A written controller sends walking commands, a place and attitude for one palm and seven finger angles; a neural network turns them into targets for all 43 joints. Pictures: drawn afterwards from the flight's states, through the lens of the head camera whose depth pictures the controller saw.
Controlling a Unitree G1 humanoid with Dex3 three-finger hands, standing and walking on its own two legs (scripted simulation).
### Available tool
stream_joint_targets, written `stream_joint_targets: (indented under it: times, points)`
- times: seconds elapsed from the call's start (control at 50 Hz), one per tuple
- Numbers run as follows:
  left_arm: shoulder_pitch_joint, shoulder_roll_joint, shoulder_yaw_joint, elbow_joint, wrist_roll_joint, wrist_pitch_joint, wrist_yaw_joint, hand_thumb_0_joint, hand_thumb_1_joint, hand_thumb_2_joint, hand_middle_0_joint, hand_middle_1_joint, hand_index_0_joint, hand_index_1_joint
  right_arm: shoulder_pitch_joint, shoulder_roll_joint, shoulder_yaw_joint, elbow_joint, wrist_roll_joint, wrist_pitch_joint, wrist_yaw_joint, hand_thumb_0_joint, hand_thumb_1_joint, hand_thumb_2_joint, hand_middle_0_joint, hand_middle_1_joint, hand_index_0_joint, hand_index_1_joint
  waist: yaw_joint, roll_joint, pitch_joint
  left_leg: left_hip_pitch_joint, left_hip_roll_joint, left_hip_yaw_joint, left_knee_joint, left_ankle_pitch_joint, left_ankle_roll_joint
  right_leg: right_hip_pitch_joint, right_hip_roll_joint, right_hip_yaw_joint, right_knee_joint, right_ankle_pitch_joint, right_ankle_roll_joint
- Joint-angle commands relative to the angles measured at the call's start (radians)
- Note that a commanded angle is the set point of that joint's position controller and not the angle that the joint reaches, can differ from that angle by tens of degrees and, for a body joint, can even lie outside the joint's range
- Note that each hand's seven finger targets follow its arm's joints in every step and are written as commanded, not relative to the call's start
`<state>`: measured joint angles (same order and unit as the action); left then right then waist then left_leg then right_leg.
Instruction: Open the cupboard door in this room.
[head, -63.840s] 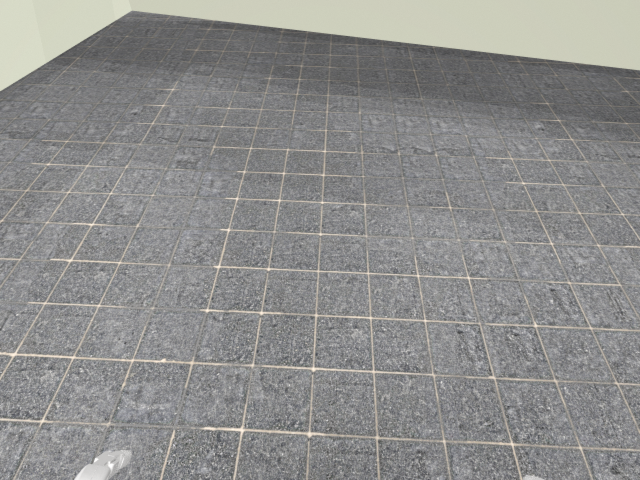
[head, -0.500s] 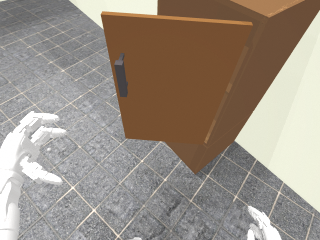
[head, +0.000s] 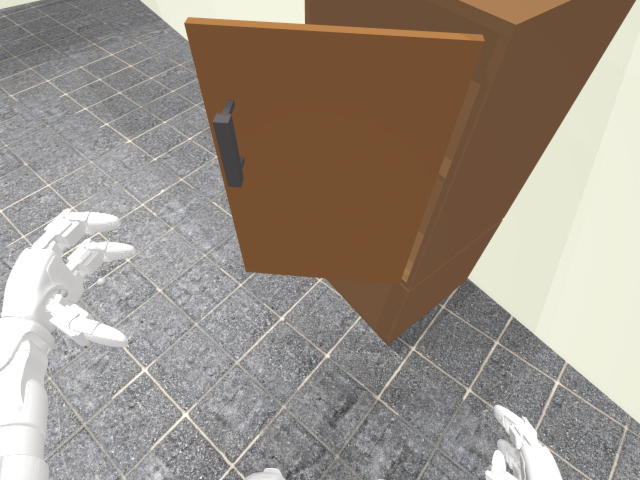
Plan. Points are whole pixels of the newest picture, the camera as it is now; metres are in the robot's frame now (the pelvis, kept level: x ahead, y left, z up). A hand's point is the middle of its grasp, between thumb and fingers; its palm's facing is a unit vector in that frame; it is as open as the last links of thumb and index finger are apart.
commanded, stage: move the hooked fingers beside the handle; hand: left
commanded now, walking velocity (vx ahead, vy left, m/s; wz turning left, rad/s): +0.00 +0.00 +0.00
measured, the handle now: (232, 144) +0.58 +0.18 +0.07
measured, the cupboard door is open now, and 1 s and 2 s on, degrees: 47 47 47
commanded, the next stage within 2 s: none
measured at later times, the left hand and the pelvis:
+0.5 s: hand (137, 227) +0.40 +0.27 +0.08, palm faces -0.04 -1.00 +0.00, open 13.9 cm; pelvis +0.01 +0.01 +0.00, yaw -2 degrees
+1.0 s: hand (167, 195) +0.47 +0.25 +0.07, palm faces -0.04 -1.00 -0.01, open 13.9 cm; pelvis +0.01 +0.03 -0.01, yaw -2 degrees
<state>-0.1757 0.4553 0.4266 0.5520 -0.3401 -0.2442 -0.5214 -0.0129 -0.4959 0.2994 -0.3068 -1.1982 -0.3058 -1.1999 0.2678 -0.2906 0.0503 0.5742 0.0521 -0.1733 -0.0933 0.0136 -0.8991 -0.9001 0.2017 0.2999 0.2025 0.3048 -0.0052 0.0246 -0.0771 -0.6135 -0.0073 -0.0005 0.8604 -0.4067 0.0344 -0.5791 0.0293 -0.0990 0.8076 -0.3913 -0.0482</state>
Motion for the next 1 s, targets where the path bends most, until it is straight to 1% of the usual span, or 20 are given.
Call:
stream_joint_targets:
  times: [0.0,0.02,0.08,0.1,0.14,0.16,0.18,0.2,0.26,0.34,0.46,0.54,0.6,0.66,0.68,0.78,0.82,0.84,0.9,0.98]
  points:
    - [-0.415,0.311,0.07,-0.139,-0.012,-0.078,-0.011,0.0,-0.5,0.3,-0.3,-1.2,-0.3,-1.2,0.007,-0.142,-0.061,-0.105,0.008,-0.039,-0.019,0.0,-0.9,-0.9,0.2,0.3,0.2,0.3,-0.039,0.069,-0.245,0.097,0.003,-0.03,-0.111,0.158,0.003,0.109,-0.022,0.129,-0.142,0.124,0.026]
    - [-0.423,0.316,0.068,-0.133,-0.009,-0.083,-0.013,0.0,-0.5,0.3,-0.3,-1.2,-0.3,-1.2,0.007,-0.141,-0.061,-0.103,0.009,-0.04,-0.019,0.0,-0.9,-0.9,0.2,0.3,0.2,0.3,-0.035,0.099,-0.257,0.106,0.003,-0.031,-0.11,0.175,0.002,0.114,-0.023,0.13,-0.138,0.144,0.023]
    - [-0.411,0.358,0.104,-0.072,-0.004,-0.077,-0.017,0.0,-0.5,0.3,-0.3,-1.2,-0.3,-1.2,0.031,-0.146,-0.065,-0.099,0.008,-0.027,-0.015,0.0,-0.9,-0.9,0.2,0.3,0.2,0.3,-0.023,0.057,-0.304,0.093,0.005,-0.026,-0.1,0.222,0.004,0.152,-0.02,0.132,-0.123,0.214,0.025]
    - [-0.428,0.33,0.079,-0.05,-0.004,-0.071,-0.019,0.0,-0.5,0.3,-0.3,-1.2,-0.3,-1.2,0.034,-0.146,-0.063,-0.101,0.008,-0.023,-0.012,0.0,-0.9,-0.9,0.2,0.3,0.2,0.3,-0.033,0.036,-0.299,0.08,0.003,-0.023,-0.098,0.221,0.005,0.146,-0.02,0.131,-0.12,0.223,0.03]
    - [-0.426,0.371,0.12,0.022,-0.009,-0.064,-0.018,0.0,-0.5,0.3,-0.3,-1.2,-0.3,-1.2,0.045,-0.154,-0.065,-0.095,0.005,-0.013,-0.008,0.0,-0.9,-0.9,0.2,0.3,0.2,0.3,-0.021,-0.001,-0.271,0.037,0.006,-0.023,-0.091,0.228,0.004,0.16,-0.022,0.139,-0.118,0.239,0.028]
    - [-0.415,0.394,0.139,0.035,-0.001,-0.063,-0.017,0.0,-0.5,0.3,-0.3,-1.2,-0.3,-1.2,0.051,-0.155,-0.066,-0.099,0.007,-0.006,-0.006,0.0,-0.9,-0.9,0.2,0.3,0.2,0.3,-0.014,0.005,-0.285,0.028,0.006,-0.019,-0.095,0.239,0.003,0.174,-0.023,0.14,-0.112,0.261,0.03]
    - [-0.438,0.365,0.114,0.028,-0.003,-0.064,-0.017,0.0,-0.5,0.3,-0.3,-1.2,-0.3,-1.2,0.053,-0.153,-0.068,-0.104,0.007,-0.003,-0.004,0.0,-0.9,-0.9,0.2,0.3,0.2,0.3,-0.022,0.01,-0.295,0.038,0.003,-0.014,-0.095,0.247,0.005,0.168,-0.023,0.136,-0.108,0.28,0.033]
    - [-0.424,0.396,0.141,0.036,0.005,-0.066,-0.012,0.0,-0.5,0.3,-0.3,-1.2,-0.3,-1.2,0.06,-0.155,-0.07,-0.106,0.005,0.001,-0.001,0.0,-0.9,-0.9,0.2,0.3,0.2,0.3,-0.006,0.039,-0.308,0.037,0.003,-0.014,-0.098,0.252,0.002,0.172,-0.022,0.133,-0.103,0.283,0.03]
    - [-0.457,0.396,0.135,0.013,0.015,-0.087,-0.006,0.0,-0.5,0.3,-0.3,-1.2,-0.3,-1.2,0.084,-0.155,-0.076,-0.111,0.002,0.014,0.007,0.0,-0.9,-0.9,0.2,0.3,0.2,0.3,-0.016,0.032,-0.346,0.069,0.008,-0.013,-0.095,0.303,0.005,0.169,-0.009,0.119,-0.086,0.336,0.03]
    - [-0.526,0.342,0.087,-0.017,0.009,-0.117,0.001,0.0,-0.5,0.3,-0.3,-1.2,-0.3,-1.2,0.099,-0.154,-0.082,-0.106,0.0,0.025,0.01,0.0,-0.9,-0.9,0.2,0.3,0.2,0.3,-0.038,0.057,-0.348,0.12,0.012,-0.022,-0.093,0.329,0.005,0.119,0.002,0.1,-0.078,0.332,0.023]
    - [-0.629,0.312,0.04,0.041,0.038,-0.103,0.021,0.0,-0.5,0.3,-0.3,-1.2,-0.3,-1.2,0.131,-0.159,-0.086,-0.079,0.0,0.05,0.01,0.0,-0.9,-0.9,0.2,0.3,0.2,0.3,-0.063,0.073,-0.34,0.16,0.022,-0.039,-0.099,0.344,-0.001,0.038,0.006,0.079,-0.074,0.298,0.024]
    - [-0.673,0.345,0.057,0.08,0.066,-0.109,0.058,0.0,-0.5,0.3,-0.3,-1.2,-0.3,-1.2,0.147,-0.162,-0.087,-0.069,-0.007,0.068,0.012,0.0,-0.9,-0.9,0.2,0.3,0.2,0.3,-0.064,0.079,-0.34,0.174,0.027,-0.055,-0.094,0.371,-0.01,0.005,0.006,0.07,-0.064,0.279,0.017]
    - [-0.726,0.34,0.049,0.118,0.08,-0.126,0.076,0.0,-0.5,0.3,-0.3,-1.2,-0.3,-1.2,0.162,-0.163,-0.085,-0.06,-0.011,0.081,0.019,0.0,-0.9,-0.9,0.2,0.3,0.2,0.3,-0.071,0.08,-0.365,0.204,0.034,-0.069,-0.09,0.406,-0.021,-0.018,0.008,0.062,-0.056,0.278,0.018]
    - [-0.762,0.332,0.039,0.087,0.088,-0.148,0.088,0.0,-0.5,0.3,-0.3,-1.2,-0.3,-1.2,0.178,-0.162,-0.089,-0.057,-0.015,0.091,0.027,0.0,-0.9,-0.9,0.2,0.3,0.2,0.3,-0.065,0.142,-0.445,0.299,0.045,-0.084,-0.073,0.548,-0.042,-0.043,0.013,0.057,-0.042,0.31,0.017]
    - [-0.748,0.293,0.01,0.086,0.088,-0.148,0.089,0.0,-0.5,0.3,-0.3,-1.2,-0.3,-1.2,0.178,-0.158,-0.091,-0.059,-0.015,0.094,0.032,0.0,-0.9,-0.9,0.2,0.3,0.2,0.3,-0.067,0.152,-0.448,0.324,0.048,-0.091,-0.07,0.578,-0.05,-0.06,0.013,0.054,-0.043,0.307,0.018]
    - [-0.744,0.309,0.03,0.222,0.095,-0.113,0.103,0.0,-0.5,0.3,-0.3,-1.2,-0.3,-1.2,0.193,-0.168,-0.09,-0.049,-0.014,0.129,0.036,0.0,-0.9,-0.9,0.2,0.3,0.2,0.3,-0.079,0.037,-0.369,0.219,0.049,-0.082,-0.074,0.521,-0.04,-0.056,0.014,0.047,-0.046,0.304,0.023]
    - [-0.814,0.276,-0.01,0.263,0.106,-0.106,0.108,0.0,-0.5,0.3,-0.3,-1.2,-0.3,-1.2,0.192,-0.165,-0.087,-0.047,-0.015,0.139,0.037,0.0,-0.9,-0.9,0.2,0.3,0.2,0.3,-0.096,0.045,-0.325,0.188,0.046,-0.079,-0.077,0.457,-0.033,-0.086,0.011,0.045,-0.047,0.274,0.024]
    - [-0.853,0.303,0.004,0.259,0.112,-0.115,0.116,0.0,-0.5,0.3,-0.3,-1.2,-0.3,-1.2,0.197,-0.169,-0.085,-0.045,-0.018,0.143,0.035,0.0,-0.9,-0.9,0.2,0.3,0.2,0.3,-0.094,0.069,-0.326,0.188,0.045,-0.083,-0.073,0.459,-0.034,-0.093,0.011,0.046,-0.04,0.266,0.018]
    - [-0.941,0.312,-0.004,0.233,0.137,-0.161,0.134,0.0,-0.5,0.3,-0.3,-1.2,-0.3,-1.2,0.212,-0.169,-0.088,-0.037,-0.025,0.151,0.039,0.0,-0.9,-0.9,0.2,0.3,0.2,0.3,-0.102,0.13,-0.403,0.259,0.049,-0.104,-0.064,0.465,-0.049,-0.134,0.013,0.048,-0.03,0.229,0.016]
    - [-1.012,0.349,0.021,0.241,0.14,-0.21,0.149,0.0,-0.5,0.3,-0.3,-1.2,-0.3,-1.2,0.229,-0.173,-0.088,-0.012,-0.031,0.164,0.041,0.0,-0.9,-0.9,0.2,0.3,0.2,0.3,-0.114,0.137,-0.483,0.308,0.055,-0.115,-0.042,0.503,-0.056,-0.136,0.019,0.053,-0.022,0.243,0.018]
